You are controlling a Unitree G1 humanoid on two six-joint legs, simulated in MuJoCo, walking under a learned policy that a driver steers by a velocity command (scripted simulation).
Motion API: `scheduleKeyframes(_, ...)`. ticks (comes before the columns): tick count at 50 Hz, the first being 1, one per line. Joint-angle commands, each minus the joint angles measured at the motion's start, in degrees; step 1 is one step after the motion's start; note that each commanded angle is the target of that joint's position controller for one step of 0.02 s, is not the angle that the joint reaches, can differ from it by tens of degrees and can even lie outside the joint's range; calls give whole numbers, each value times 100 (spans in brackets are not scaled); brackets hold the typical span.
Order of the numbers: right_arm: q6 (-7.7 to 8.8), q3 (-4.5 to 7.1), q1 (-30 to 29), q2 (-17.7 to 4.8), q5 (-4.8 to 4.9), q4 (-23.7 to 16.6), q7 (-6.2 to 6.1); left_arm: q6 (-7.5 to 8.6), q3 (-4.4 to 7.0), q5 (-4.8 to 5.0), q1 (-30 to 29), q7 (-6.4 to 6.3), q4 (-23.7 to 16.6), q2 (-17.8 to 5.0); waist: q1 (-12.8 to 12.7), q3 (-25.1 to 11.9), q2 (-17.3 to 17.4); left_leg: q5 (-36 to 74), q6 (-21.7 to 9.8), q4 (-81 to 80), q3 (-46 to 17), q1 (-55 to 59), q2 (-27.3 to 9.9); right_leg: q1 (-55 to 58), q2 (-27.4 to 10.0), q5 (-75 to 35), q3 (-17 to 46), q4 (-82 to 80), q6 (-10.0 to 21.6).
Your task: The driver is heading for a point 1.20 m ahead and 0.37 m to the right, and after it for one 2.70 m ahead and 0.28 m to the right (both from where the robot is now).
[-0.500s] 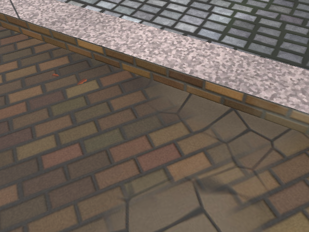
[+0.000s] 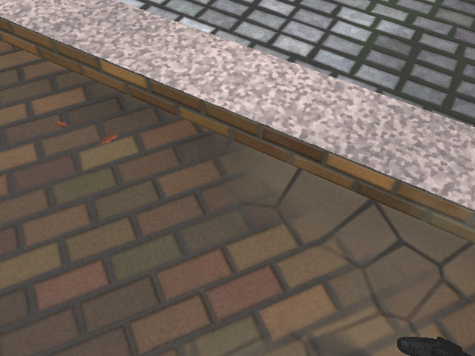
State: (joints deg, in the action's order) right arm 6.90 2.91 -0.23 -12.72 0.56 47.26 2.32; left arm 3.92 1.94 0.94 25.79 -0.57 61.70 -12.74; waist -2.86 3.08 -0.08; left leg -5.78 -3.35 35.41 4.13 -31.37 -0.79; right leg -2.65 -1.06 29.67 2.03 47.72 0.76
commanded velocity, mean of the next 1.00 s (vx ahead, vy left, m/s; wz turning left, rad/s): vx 0.50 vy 0.00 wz -0.45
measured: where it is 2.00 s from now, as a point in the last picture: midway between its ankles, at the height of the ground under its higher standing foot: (366, 201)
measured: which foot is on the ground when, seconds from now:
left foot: down 0.00-0.54, up 0.56-1.00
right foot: up 0.00-0.50, down 0.52-1.00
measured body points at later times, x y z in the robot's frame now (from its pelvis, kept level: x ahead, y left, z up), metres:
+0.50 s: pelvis +0.27 -0.04 +0.01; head +0.30 -0.07 +0.46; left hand +0.52 +0.13 -0.09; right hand +0.20 -0.31 -0.14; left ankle +0.13 +0.11 -0.71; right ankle +0.38 -0.18 -0.70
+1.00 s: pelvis +0.53 -0.14 +0.03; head +0.56 -0.16 +0.47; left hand +0.65 +0.11 -0.11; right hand +0.58 -0.44 -0.08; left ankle +0.72 -0.10 -0.69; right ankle +0.39 -0.17 -0.71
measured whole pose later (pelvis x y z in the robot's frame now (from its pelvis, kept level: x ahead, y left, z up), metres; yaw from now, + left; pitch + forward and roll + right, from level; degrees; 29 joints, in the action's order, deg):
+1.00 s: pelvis +0.53 -0.14 +0.03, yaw -28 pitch +1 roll -2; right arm 2.5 1.6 4.8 -14.2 -2.0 44.8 2.1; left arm 4.3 3.3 -1.1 22.6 0.3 52.6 -14.8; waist -3.8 1.8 2.3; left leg -3.9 -0.3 33.8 1.6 -31.1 -3.8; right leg 2.4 6.8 16.9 6.6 13.7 4.5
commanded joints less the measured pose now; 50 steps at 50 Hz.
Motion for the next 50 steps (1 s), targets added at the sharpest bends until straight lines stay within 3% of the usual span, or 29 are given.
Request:
scheduleKeyframes(1, 7, 260, 1995, -914, -40, 318, -76, 284, 118, 287, -181, 24, -608, -657, 928, -1628, 959, -1369, -1067, -1870, -3601, 4597, -2158, -3895, -82, -249, 540, 3301, 223)
scheduleKeyframes(2, 35, 195, 1508, -745, -40, 246, -79, 285, 137, 228, -498, -37, -690, -681, 742, -1154, 356, -678, -914, -2001, -2804, 3624, -2014, -3677, -398, -810, 438, 3082, 241)
scheduleKeyframes(3, 66, 155, 1210, -550, -87, 286, -54, 226, 220, 123, -720, -89, -714, -687, 561, -757, 102, -211, -698, -2211, -2110, 2778, -1705, -3342, -585, -1129, 411, 2748, 303)
scheduleKeyframes(4, 86, 141, 1110, -505, -163, 344, -52, 132, 227, 124, -360, -76, -669, -466, 292, -754, 476, -74, -717, -2360, -1685, 2378, -1666, -2946, -742, -1342, 493, 2611, 316)
scheduleKeyframes(5, 101, 121, 1125, -343, -156, 407, -34, 48, 237, 124, -280, -65, -629, -360, 251, -589, 456, 302, -664, -2454, -1305, 2113, -1499, -2760, -793, -1357, 499, 2466, 359)
scheduleKeyframes(6, 110, 147, 1124, -432, -139, 459, -58, -40, 247, 159, -203, -57, -661, -245, 139, -513, 560, 113, -750, -2630, -1079, 2004, -1523, -2806, -806, -1388, 443, 2346, 347)
scheduleKeyframes(7, 122, 167, 1074, -492, -121, 492, -87, -114, 267, 167, -377, -74, -740, -269, 98, -338, 465, 22, -764, -2795, -908, 1842, -1504, -2947, -863, -1443, 433, 2226, 341)
scheduleKeyframes(9, 125, 212, 1134, -652, -135, 522, -170, -203, 305, 106, -812, -80, -959, -352, 123, -99, 334, 149, -809, -2948, -592, 1851, -1562, -3432, -899, -1859, 490, 1902, 266)
scheduleKeyframes(12, 70, 255, 1346, -787, -158, 573, -287, -167, 333, 45, -1265, -5, -1160, -385, 209, 21, 238, 331, -740, -2996, -128, 2194, -1491, -3905, -813, -2677, 498, 1085, 169)
scheduleKeyframes(15, 14, 280, 1492, -918, -135, 555, -360, -106, 286, 21, -1866, 124, -1372, -326, 391, 126, 183, 527, -619, -2984, 367, 2447, -1412, -3862, -728, -3284, 101, 101, 151)
scheduleKeyframes(19, -109, 333, 1924, -1054, -51, 627, -392, -89, 211, 24, -2649, 287, -1752, -259, 692, 350, 129, 754, -566, -2747, 689, 3202, -1602, -4060, -635, -3109, -317, -680, 249)
scheduleKeyframes(21, -189, 369, 1972, -1128, 7, 624, -382, -99, 217, 48, -2794, 359, -1928, -313, 674, 354, 219, 1271, -499, -2455, 805, 3583, -1706, -4008, -528, -2637, -505, -891, 362)
scheduleKeyframes(23, -251, 418, 1781, -1301, 50, 530, -392, -118, 304, 57, -2578, 396, -2023, -510, 424, 68, 438, 3134, -369, -1786, 980, 3736, -1718, -3349, -182, -2074, -837, -966, 558)
scheduleKeyframes(24, -239, 307, 2081, -1037, -383, 670, -327, -193, 272, -508, -2009, 411, -1847, -461, 240, -92, 523, 3714, -227, -1085, 1290, 3891, -1605, -2762, 142, -1874, -1155, -1346, 696)
scheduleKeyframes(25, -277, 324, 2249, -1089, -329, 715, -273, -164, 374, -519, -1313, 352, -1644, -566, 17, -496, 481, 4124, -201, 57, 1289, 3623, -1544, -1739, 570, -1685, -1329, -1420, 842)
scheduleKeyframes(26, -299, 315, 2189, -1194, -279, 627, -245, -107, 505, -513, -329, 265, -1356, -834, -487, -1056, 284, 3276, -21, 1620, 1336, 2879, -1398, -359, 644, -1752, -981, -1769, 1021)
scheduleKeyframes(27, -279, 186, 2291, -582, -172, 242, -188, -107, 707, -533, -117, 199, -1369, -1650, -278, -1600, -848, -263, 299, 3617, 1270, 736, -823, 1262, -966, -1100, 1532, -1984, 1591)
scheduleKeyframes(28, -192, 197, 1967, -687, -174, -106, -105, -165, 768, -351, -142, 181, -1533, -2033, -215, -2254, -1050, -2781, 532, 4846, 131, -512, 106, 1881, -1920, -1819, 4383, -2995, 2227)
scheduleKeyframes(29, -172, 198, 1206, -828, -163, -254, -87, -206, 738, -315, -211, 173, -1465, -1912, -316, -1710, -239, -2166, 409, 4835, -541, -1113, -233, 1759, -1679, -1893, 3581, -3104, 1934)
scheduleKeyframes(30, -110, 119, 1183, -687, -130, -250, -88, -194, 660, -249, -464, 146, -1429, -1586, -164, -1010, -111, -1534, 320, 4364, -513, -1131, -482, 979, -1560, -2267, 2737, -3058, 1786)
scheduleKeyframes(31, -102, 115, 1251, -686, -187, -156, -121, -170, 565, -217, -757, 135, -1468, -1243, 62, -660, 76, -1251, 273, 3764, -559, -765, -682, 301, -1226, -2736, 2201, -3125, 1538)
scheduleKeyframes(32, -183, 128, 1362, -729, -308, -120, -141, -151, 480, -139, -1012, 129, -1490, -987, 271, -530, 59, -1148, 281, 3455, -594, -365, -758, -189, -933, -3043, 1776, -3249, 1362)
scheduleKeyframes(33, -288, 114, 1600, -728, -360, -90, -144, -111, 441, -123, -1082, 132, -1527, -931, 400, -649, -229, -1162, 337, 3310, -603, -2, -767, -469, -909, -3476, 1648, -3298, 1442)
scheduleKeyframes(34, -374, 109, 1618, -739, -378, -99, -138, -47, 423, -115, -1008, 149, -1511, -904, 435, -670, -185, -1233, 391, 3218, -581, 82, -749, -524, -836, -3905, 1534, -3298, 1499)
scheduleKeyframes(38, -488, 55, 1096, -639, -354, -283, -82, 35, 437, -131, -609, 152, -1396, -1071, 292, -384, -189, -656, 564, 2200, -429, -301, -714, -593, -672, -3433, 1309, -3676, 1482)
scheduleKeyframes(42, -452, 2, 441, -567, -310, -493, -62, 55, 369, -121, -260, 137, -1250, -980, 11, -168, -325, 185, 551, 1013, -378, -539, -635, -188, -648, -3293, 1184, -3835, 1297)
scheduleKeyframes(46, -387, -27, -46, -577, -251, -684, -12, 80, 329, -178, -15, 94, -1108, -1021, -185, -37, -378, 449, 422, 167, -256, -421, -421, 222, -728, -3657, 1097, -3665, 1164)
scheduleKeyframes(48, -350, -20, -64, -622, -230, -738, -10, 93, 322, -208, -71, 63, -1089, -1081, -137, 20, -449, 293, 299, -158, -255, -131, -318, 286, -835, -3956, 1127, -3520, 1060)
scheduleKeyframes(50, -288, 12, 253, -695, -248, -695, -60, 115, 319, -218, -271, 24, -1104, -1160, 70, -20, -454, -30, 145, -410, -210, 483, -148, 273, -890, -4781, 1132, -3208, 903)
